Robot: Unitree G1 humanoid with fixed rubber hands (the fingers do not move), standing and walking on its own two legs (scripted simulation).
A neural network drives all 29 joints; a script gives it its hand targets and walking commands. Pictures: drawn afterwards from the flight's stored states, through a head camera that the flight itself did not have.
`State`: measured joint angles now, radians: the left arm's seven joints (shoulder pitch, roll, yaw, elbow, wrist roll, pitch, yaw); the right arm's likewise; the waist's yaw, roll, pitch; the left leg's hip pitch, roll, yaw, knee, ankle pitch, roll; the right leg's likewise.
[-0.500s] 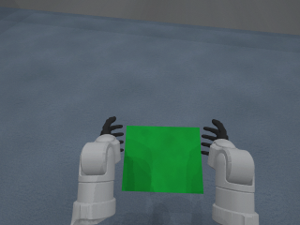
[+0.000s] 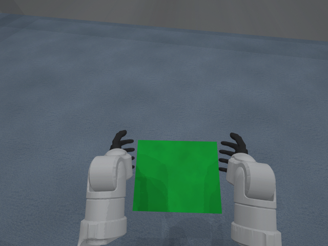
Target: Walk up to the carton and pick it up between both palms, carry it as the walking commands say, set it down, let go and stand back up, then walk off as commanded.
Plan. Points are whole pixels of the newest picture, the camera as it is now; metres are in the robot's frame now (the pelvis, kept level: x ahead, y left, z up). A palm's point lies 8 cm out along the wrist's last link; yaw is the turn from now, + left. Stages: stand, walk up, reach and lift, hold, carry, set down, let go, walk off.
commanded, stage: carry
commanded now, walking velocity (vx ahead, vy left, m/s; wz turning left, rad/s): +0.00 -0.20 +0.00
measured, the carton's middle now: (175, 177) +0.32 -0.01 -0.04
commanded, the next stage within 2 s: none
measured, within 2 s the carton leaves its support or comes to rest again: neither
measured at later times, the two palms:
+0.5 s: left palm (168, 199) +0.21 +0.01 +0.08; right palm (308, 199) +0.22 -0.26 +0.08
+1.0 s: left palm out of the picture +0.12 -0.10 +0.09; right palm out of the picture +0.14 -0.38 +0.08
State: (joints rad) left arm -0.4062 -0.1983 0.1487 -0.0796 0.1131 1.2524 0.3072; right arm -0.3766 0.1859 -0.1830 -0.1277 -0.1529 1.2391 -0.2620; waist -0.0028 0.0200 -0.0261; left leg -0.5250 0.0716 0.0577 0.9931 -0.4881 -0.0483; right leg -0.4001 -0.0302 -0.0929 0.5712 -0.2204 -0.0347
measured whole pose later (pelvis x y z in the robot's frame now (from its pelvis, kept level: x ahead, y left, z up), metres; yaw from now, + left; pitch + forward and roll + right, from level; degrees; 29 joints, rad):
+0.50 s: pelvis -0.09 -0.13 +0.00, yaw +0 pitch +2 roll +0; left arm -0.42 -0.20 0.16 -0.07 0.10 1.25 0.34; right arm -0.40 0.20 -0.21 -0.10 -0.19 1.22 -0.22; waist 0.02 0.03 -0.02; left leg -0.50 0.11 0.02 0.89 -0.50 -0.05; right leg -0.39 -0.03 -0.08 0.59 -0.24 -0.02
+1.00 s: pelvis -0.17 -0.25 +0.00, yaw +0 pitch +2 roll -1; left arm -0.42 -0.20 0.16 -0.09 0.11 1.24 0.36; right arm -0.42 0.20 -0.20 -0.09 -0.20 1.22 -0.21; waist 0.04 0.04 -0.02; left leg -0.46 0.14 0.01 0.77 -0.43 -0.07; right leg -0.38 -0.02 -0.08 0.59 -0.23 0.00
